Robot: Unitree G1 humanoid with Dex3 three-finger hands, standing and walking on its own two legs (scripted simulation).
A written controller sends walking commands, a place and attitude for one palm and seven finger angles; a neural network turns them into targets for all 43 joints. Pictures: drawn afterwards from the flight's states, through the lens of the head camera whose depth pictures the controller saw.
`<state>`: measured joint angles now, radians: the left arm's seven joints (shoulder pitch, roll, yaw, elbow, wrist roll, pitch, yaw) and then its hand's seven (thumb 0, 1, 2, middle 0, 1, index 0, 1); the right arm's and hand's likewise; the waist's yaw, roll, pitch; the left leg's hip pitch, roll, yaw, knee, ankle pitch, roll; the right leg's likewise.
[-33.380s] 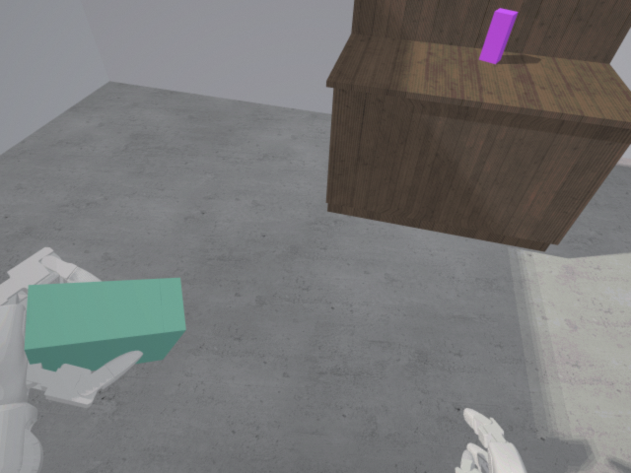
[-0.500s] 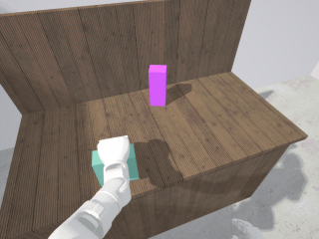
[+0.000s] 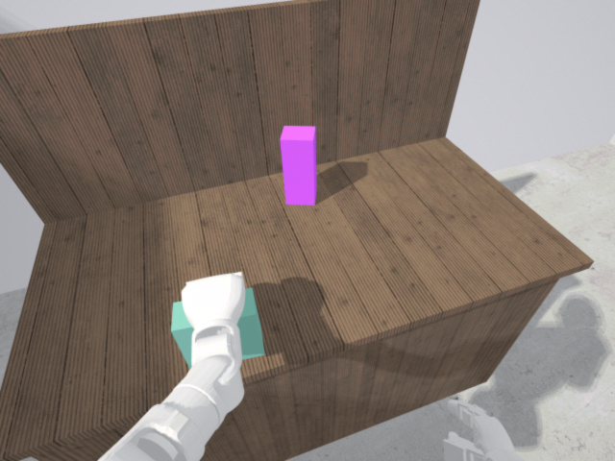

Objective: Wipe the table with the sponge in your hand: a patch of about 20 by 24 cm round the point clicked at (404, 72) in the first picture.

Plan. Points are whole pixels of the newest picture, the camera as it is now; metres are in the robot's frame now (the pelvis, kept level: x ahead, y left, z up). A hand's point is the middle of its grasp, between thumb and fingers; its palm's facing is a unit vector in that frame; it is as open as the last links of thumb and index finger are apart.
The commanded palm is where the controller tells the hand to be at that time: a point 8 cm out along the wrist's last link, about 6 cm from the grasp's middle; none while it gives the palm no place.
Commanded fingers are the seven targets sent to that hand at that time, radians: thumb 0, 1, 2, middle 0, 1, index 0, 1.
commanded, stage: slide back across to the middle lane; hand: left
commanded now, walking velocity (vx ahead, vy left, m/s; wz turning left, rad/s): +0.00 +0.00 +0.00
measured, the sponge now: (223, 337) +0.32 +0.18 -0.05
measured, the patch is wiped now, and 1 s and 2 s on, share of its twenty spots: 1.00 1.00 1.00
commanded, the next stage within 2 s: wipe forward along the middle lane in 0.62 s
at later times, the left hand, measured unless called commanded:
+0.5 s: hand (202, 329) +0.30 +0.19 +0.00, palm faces -0.08 -0.10 -0.99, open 9.4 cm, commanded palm +0.26 +0.20 +0.04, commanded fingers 0.00 0.10 1.30 -1.20 -1.60 -1.20 -1.60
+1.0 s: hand (182, 333) +0.30 +0.23 -0.01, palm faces -0.12 -0.07 -0.99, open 9.4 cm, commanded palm +0.28 +0.23 +0.03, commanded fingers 0.00 0.10 1.30 -1.20 -1.60 -1.20 -1.60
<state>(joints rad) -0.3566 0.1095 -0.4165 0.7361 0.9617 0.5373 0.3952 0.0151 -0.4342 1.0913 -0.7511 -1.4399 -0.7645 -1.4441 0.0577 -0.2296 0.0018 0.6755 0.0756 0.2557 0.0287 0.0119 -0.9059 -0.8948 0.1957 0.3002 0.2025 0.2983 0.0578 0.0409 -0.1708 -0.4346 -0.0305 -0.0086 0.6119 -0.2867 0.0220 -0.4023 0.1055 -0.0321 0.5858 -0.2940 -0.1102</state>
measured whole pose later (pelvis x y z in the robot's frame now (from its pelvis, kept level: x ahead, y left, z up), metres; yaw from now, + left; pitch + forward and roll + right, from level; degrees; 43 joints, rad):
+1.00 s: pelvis -0.01 -0.01 +0.00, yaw -1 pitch +5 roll +1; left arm -0.22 0.24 -0.21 0.59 1.01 0.37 0.28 -0.02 -0.49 1.11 -0.81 -1.38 -0.82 -1.38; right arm 0.09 -0.25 0.00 0.68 0.08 0.16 -0.04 0.01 -0.90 -0.89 0.20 0.30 0.20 0.30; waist 0.05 0.06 -0.13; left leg -0.42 -0.02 0.00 0.59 -0.27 0.02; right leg -0.39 0.11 -0.02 0.57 -0.28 -0.12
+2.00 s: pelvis -0.03 +0.01 -0.03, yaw -4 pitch +16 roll -2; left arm -0.71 0.48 -0.02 1.14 1.01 0.22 0.31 0.01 -0.54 1.17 -0.84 -1.36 -0.85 -1.37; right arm 0.27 -0.27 0.01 0.71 0.08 0.10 -0.02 0.01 -0.91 -0.89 0.20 0.30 0.20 0.30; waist -0.06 0.06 -0.18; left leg -0.78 -0.03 -0.05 0.82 -0.33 0.03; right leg -0.73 0.16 -0.02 0.73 -0.29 -0.10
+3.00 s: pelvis +0.01 +0.07 -0.02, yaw -4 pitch +16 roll -4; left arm -0.69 0.46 0.01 1.10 1.05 0.23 0.34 0.00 -0.51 1.16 -0.80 -1.41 -0.81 -1.43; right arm 0.27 -0.26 0.01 0.69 0.06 0.14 0.03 0.01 -0.90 -0.89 0.20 0.30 0.21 0.30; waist -0.06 0.05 -0.19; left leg -0.69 -0.08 -0.02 0.76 -0.35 0.11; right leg -0.63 0.11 0.02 0.65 -0.31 -0.03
